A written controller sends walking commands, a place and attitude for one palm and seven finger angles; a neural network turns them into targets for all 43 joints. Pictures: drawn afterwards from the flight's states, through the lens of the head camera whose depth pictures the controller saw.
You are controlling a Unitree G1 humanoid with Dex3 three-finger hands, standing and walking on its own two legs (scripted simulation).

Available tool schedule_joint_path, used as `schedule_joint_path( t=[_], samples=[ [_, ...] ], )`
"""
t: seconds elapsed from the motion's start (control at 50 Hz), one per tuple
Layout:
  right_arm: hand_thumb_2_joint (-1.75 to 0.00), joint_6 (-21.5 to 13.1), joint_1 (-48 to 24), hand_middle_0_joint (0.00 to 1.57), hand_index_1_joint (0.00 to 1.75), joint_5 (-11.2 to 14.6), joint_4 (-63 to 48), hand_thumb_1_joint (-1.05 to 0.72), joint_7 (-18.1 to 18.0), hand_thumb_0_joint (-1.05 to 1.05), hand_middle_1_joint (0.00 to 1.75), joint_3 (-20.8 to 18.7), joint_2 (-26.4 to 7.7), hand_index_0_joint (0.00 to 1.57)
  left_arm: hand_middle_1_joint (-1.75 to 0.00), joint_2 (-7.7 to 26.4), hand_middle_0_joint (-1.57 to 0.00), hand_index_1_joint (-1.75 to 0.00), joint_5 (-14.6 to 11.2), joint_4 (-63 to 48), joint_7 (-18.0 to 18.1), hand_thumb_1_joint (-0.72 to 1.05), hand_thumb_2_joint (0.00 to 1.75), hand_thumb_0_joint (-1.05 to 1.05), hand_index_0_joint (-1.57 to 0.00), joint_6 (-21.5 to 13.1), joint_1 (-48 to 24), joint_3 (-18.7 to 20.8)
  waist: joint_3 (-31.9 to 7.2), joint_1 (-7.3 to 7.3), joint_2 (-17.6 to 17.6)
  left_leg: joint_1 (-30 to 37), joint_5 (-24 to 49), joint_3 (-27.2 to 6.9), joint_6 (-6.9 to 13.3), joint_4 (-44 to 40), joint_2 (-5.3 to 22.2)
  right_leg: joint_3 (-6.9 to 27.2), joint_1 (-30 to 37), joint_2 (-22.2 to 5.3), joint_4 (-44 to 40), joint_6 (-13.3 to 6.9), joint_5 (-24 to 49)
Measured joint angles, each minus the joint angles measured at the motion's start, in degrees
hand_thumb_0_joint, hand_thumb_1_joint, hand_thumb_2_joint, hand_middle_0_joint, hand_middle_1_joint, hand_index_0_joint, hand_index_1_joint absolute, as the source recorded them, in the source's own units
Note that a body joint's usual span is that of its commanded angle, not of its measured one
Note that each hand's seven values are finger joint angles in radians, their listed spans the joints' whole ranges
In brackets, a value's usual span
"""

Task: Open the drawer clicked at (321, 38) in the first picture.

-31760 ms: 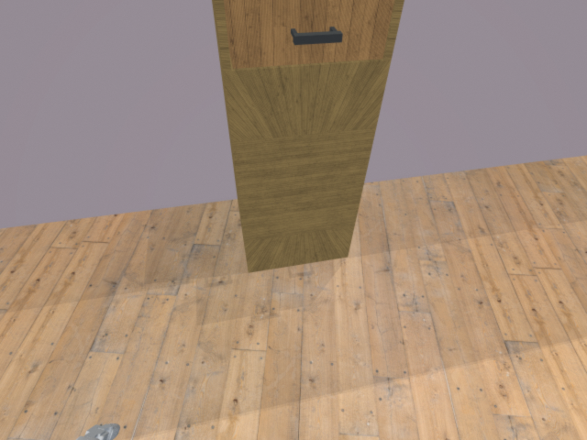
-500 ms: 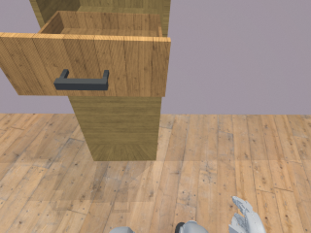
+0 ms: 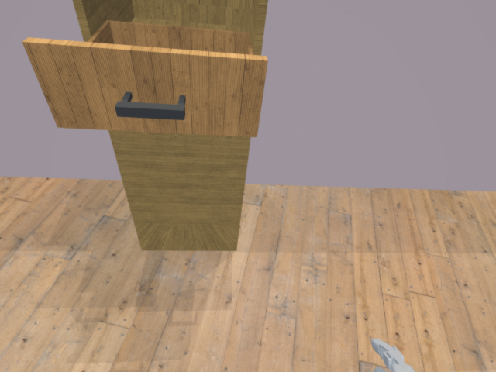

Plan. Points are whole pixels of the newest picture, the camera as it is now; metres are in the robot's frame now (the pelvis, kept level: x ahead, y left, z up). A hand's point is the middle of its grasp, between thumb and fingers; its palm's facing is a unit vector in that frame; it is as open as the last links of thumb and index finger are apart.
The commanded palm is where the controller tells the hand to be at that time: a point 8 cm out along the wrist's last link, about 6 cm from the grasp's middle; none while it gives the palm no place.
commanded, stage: stop stepping back and stand still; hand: left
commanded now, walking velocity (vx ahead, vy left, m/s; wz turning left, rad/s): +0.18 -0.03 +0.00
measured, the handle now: (153, 104) +0.49 +0.21 +0.19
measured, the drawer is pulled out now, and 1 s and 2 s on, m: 0.28 0.28 0.28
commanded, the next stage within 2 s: let the arm hang, fingers relaxed in 0.98 s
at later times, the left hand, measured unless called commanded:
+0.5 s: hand out of the picture +0.10 +0.29 +0.40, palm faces +0.76 -0.64 -0.13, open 7.4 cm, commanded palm +0.05 +0.30 +0.35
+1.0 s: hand out of the picture +0.16 +0.31 +0.38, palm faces +0.75 -0.61 -0.25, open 7.4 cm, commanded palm +0.08 +0.31 +0.35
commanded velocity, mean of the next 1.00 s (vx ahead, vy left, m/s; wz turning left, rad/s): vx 0.06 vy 0.00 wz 0.00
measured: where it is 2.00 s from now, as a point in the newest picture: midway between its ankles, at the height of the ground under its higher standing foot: outside the picture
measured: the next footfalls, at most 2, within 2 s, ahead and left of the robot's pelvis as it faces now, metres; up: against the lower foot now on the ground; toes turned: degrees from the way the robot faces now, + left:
right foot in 0.22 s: +0.00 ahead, -0.09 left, +0.00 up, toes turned +5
left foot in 0.44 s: +0.00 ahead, +0.14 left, +0.00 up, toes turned +4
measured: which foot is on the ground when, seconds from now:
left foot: down 0.00-0.22, up 0.24-0.42, down 0.44-1.00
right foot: down 0.00-0.00, up 0.02-0.20, down 0.22-1.00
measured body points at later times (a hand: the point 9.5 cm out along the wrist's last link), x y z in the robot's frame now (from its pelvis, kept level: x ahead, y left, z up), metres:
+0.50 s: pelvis -0.06 +0.01 +0.01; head -0.10 +0.01 +0.46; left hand +0.06 +0.32 +0.40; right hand +0.09 -0.24 -0.08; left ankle -0.04 +0.14 -0.72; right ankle -0.04 -0.10 -0.72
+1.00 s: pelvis -0.04 +0.03 +0.02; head -0.05 +0.02 +0.47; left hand +0.12 +0.34 +0.39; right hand +0.14 -0.19 -0.07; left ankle -0.04 +0.14 -0.72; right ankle -0.04 -0.09 -0.72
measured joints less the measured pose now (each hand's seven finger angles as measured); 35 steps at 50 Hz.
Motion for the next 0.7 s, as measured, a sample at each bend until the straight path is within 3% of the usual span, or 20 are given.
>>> schedule_joint_path(
  t=[0.04, 0.1, 0.16, 0.2, 0.22, 0.26, 0.28, 0.32, 0.38, 0.42, 0.44, 0.46, 0.5, 0.54, 0.62, 0.66, 0.7],
  samples=[
    [-0.90, 0.28, -0.91, 0.20, 0.30, -0.11, 0.30, -0.90, -0.40, 0.02, 0.30, -0.63, -0.38, 0.21, -0.31, -1.19, -0.21, -0.30, 0.11, 6.31, 0.08, 0.88, 0.90, -0.01, -0.21, 0.68, -3.88, -1.01, -0.09, -0.22, 0.49, -0.13, -2.76, 0.10, 1.89, 0.40, -0.61, 1.32, -3.60, 0.20, 7.28, -0.59, -2.35],
    [-0.90, -0.21, -2.38, 0.20, 0.30, -0.55, -0.05, -0.90, -0.32, 0.02, 0.30, -0.42, 0.21, 0.21, -0.30, -4.03, -0.21, -0.30, 0.02, 15.14, 0.36, 0.88, 0.90, -0.01, -0.21, 3.24, -7.90, -2.11, 1.73, -0.18, 1.40, 1.42, 1.23, 0.19, 2.16, -3.25, -0.37, 2.41, -9.14, 2.24, 15.20, -1.92, -4.08],
    [-0.90, -0.26, -2.41, 0.20, 0.30, -0.84, -1.88, -0.90, 0.32, 0.01, 0.30, 0.18, 1.12, 0.21, -0.30, -7.93, -0.20, -0.30, -0.93, 15.95, 0.71, 0.89, 0.90, 0.00, -0.20, 6.51, -4.43, -3.51, 2.79, -0.84, 2.70, 3.33, 4.05, -0.16, 1.06, -8.57, 0.24, -0.25, -10.32, 3.27, 11.59, -3.06, -2.75],
    [-0.90, 0.06, -2.15, 0.20, 0.30, -1.03, -3.56, -0.90, 0.85, 0.01, 0.30, 0.50, 1.49, 0.21, -0.30, -10.71, -0.20, -0.30, -1.50, 11.17, 0.57, 0.89, 0.90, 0.00, -0.20, 7.79, 2.34, -5.26, 2.76, -1.67, 3.29, 2.73, 0.73, 0.06, 0.37, -8.87, 0.37, -2.28, -8.57, 3.50, 5.48, -4.14, -2.62],
    [-0.90, 0.30, -1.88, 0.20, 0.30, -1.11, -4.76, -0.90, 1.16, 0.01, 0.30, 0.60, 1.78, 0.21, -0.30, -10.93, -0.20, -0.30, -1.51, 7.49, 0.26, 0.89, 0.90, 0.01, -0.20, 8.17, 6.24, -6.09, 2.38, -2.07, 2.50, 0.88, -3.94, 0.57, -0.16, -6.47, -0.20, -1.64, -7.20, 3.18, 0.78, -5.47, -5.01],
    [-0.90, 0.85, -2.76, 0.20, 0.30, -1.09, -4.99, -0.90, 1.64, 0.01, 0.30, 0.62, 1.74, 0.21, -0.30, -11.40, -0.20, -0.30, -1.04, -1.15, -0.78, 0.89, 0.90, 0.01, -0.20, 6.81, 14.03, -7.09, 3.09, -1.31, 1.39, -4.38, -8.84, -0.07, -1.55, 6.30, -0.62, -0.76, -8.80, 2.53, -1.28, -6.64, 4.76],
    [-0.90, 1.09, -3.07, 0.20, 0.30, -1.36, -4.31, -0.90, 1.74, 0.01, 0.30, 0.55, 1.66, 0.21, -0.30, -10.81, -0.20, -0.30, -0.88, -5.03, -1.51, 0.89, 0.90, 0.01, -0.20, 5.33, 17.22, -6.81, 3.58, -0.81, 0.74, -6.19, -8.62, -0.53, -2.17, 12.66, -0.67, -0.73, -9.25, 2.11, -1.49, -6.52, 10.49],
    [-0.90, 1.59, -2.20, 0.20, 0.30, -1.55, -2.49, -0.90, 1.45, 0.01, 0.30, -0.04, 1.78, 0.21, -0.30, -8.01, -0.21, -0.30, -0.16, -10.00, -2.01, 0.88, 0.90, 0.01, -0.21, 2.18, 20.25, -5.22, 3.20, 0.20, -0.29, -6.80, -7.60, -0.86, -2.40, 17.64, -0.02, -0.87, -9.05, 1.70, -1.89, -5.38, 12.28],
    [-0.90, 1.95, 1.14, 0.20, 0.30, -1.26, 0.01, -0.90, -0.10, 0.01, 0.30, -0.70, 1.54, 0.21, -0.31, -3.55, -0.22, -0.30, 0.52, -7.41, -0.80, 0.87, 0.90, 0.00, -0.22, -1.99, 14.52, -3.08, -0.28, 2.45, -1.05, -1.61, -7.87, 0.10, -1.83, 9.51, 1.77, -1.75, -8.58, 0.75, -3.39, -4.80, 10.10],
    [-0.90, 1.69, 2.47, 0.20, 0.30, -0.79, 1.34, -0.90, -1.03, 0.01, 0.30, -0.62, 0.20, 0.21, -0.31, -2.92, -0.22, -0.30, 0.65, 0.81, 0.35, 0.87, 0.90, 0.00, -0.22, -3.07, 6.39, -3.73, -2.21, 3.30, 0.01, 4.53, -10.24, 0.29, -0.99, 0.39, 2.70, -2.57, -8.61, 0.32, -2.75, -4.42, 9.04],
    [-0.90, 1.36, 2.74, 0.20, 0.30, -0.61, 1.53, -0.90, -1.43, 0.02, 0.30, -0.60, -0.84, 0.21, -0.31, -3.39, -0.22, -0.30, 0.65, 5.29, 0.94, 0.87, 0.90, 0.00, -0.22, -2.75, 2.28, -4.11, -2.86, 3.19, 1.33, 7.17, -11.78, -0.33, -0.40, -3.84, 3.19, -3.24, -9.00, 0.36, -1.78, -4.03, 8.70],
    [-0.90, 1.12, 2.30, 0.20, 0.30, -0.39, 1.85, -0.90, -1.82, 0.02, 0.30, -0.75, -1.40, 0.21, -0.31, -4.11, -0.22, -0.30, 0.61, 9.96, 1.50, 0.87, 0.90, -0.01, -0.22, -2.29, -1.54, -4.30, -2.61, 2.73, 1.94, 7.42, -8.68, -0.62, -0.67, -5.04, 2.85, -3.21, -9.34, 0.07, -0.51, -3.59, 8.59],
    [-0.90, 0.90, 1.19, 0.20, 0.30, 0.30, 1.34, -0.90, -2.02, 0.02, 0.30, -0.88, -1.95, 0.21, -0.31, -5.72, -0.21, -0.30, 0.56, 18.34, 2.27, 0.88, 0.90, -0.01, -0.21, -0.21, -6.93, -4.00, -0.92, 2.19, 2.92, 7.34, -4.16, -0.65, -1.27, -3.71, 2.15, -1.46, -9.32, 0.29, 1.47, -2.83, 8.02],
    [-0.90, 0.84, 0.27, 0.20, 0.30, 0.61, 0.32, -0.90, -1.66, 0.02, 0.30, -0.75, -1.63, 0.21, -0.30, -6.88, -0.21, -0.30, 0.34, 23.65, 2.32, 0.88, 0.90, -0.01, -0.20, 2.66, -8.42, -3.37, 0.12, 1.29, 3.52, 7.33, -4.22, -0.35, -1.69, -2.91, 1.64, -0.16, -9.52, 0.33, 2.35, -2.49, 7.97],
    [-0.90, 0.77, -0.77, 0.20, 0.30, 0.62, -1.87, -0.90, 0.10, 0.02, 0.30, -0.39, -0.53, 0.21, -0.30, -12.32, -0.19, -0.29, -0.31, 18.41, 1.52, 0.90, 0.90, 0.00, -0.19, 6.28, 2.28, -5.72, 1.16, -1.09, 5.50, 7.05, -5.12, -0.33, -1.30, -3.34, 1.94, 0.13, -9.03, 0.96, -0.19, -2.50, 9.27],
    [-0.90, 0.55, -1.21, 0.20, 0.30, 0.37, -2.39, -0.90, 1.24, 0.02, 0.30, -0.21, 0.12, 0.21, -0.30, -14.62, -0.19, -0.29, 0.01, 9.47, 0.42, 0.90, 0.90, 0.01, -0.19, 5.70, 11.55, -8.46, 2.00, -2.10, 5.18, 6.43, -5.86, -0.65, -0.86, -2.46, 1.76, 0.38, -8.89, 1.32, -1.67, -2.52, 9.78],
    [-0.90, 0.28, -1.19, 0.20, 0.30, 0.23, -2.90, -0.90, 1.65, 0.02, 0.30, -0.14, 0.76, 0.21, -0.30, -14.21, -0.20, -0.30, 0.33, 0.07, -0.59, 0.89, 0.90, 0.01, -0.20, 3.81, 20.01, -9.86, 3.11, -2.45, 3.99, 6.91, -4.68, -0.85, -0.86, -3.92, 1.67, 0.65, -8.79, 1.64, -2.41, -2.36, 10.04]
  ],
)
